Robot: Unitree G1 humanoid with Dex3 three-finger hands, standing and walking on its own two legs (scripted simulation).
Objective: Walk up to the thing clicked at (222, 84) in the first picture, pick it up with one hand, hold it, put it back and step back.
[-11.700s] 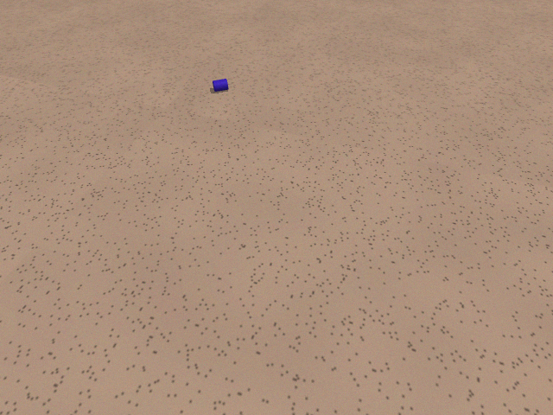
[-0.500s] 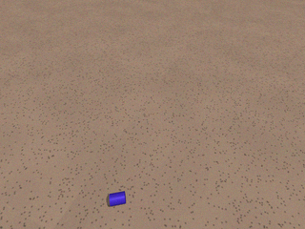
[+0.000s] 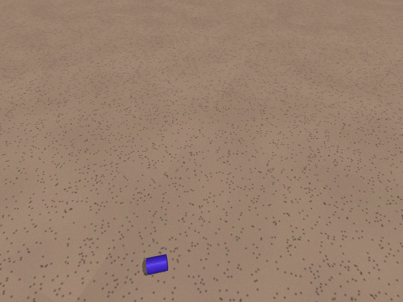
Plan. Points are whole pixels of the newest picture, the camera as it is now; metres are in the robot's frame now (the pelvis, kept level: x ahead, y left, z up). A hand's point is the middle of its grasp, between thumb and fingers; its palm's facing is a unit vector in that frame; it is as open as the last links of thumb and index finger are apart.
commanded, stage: walk up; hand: left
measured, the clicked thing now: (157, 264) +0.40 +0.22 -0.75
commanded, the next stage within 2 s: stand in 0.10 s
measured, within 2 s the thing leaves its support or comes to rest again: neither
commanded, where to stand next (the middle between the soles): +0.02 -0.01 m, yaw -1 degrees
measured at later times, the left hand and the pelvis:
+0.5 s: hand out of the picture +0.07 +0.25 -0.15, palm faces -0.01 -0.94 -0.35, open 7.4 cm; pelvis -0.01 -0.01 +0.00, yaw +1 degrees
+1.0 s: hand out of the picture +0.05 +0.24 -0.15, palm faces -0.01 -0.93 -0.36, open 7.4 cm; pelvis -0.01 -0.01 +0.00, yaw +1 degrees
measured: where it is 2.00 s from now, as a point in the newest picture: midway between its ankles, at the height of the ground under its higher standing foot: outside the picture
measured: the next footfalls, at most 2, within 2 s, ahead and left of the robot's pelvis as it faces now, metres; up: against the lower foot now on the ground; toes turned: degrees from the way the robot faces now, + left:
left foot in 1.46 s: -0.10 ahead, +0.17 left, +0.00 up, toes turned +0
right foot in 1.90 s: -0.18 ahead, -0.10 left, +0.00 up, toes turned -1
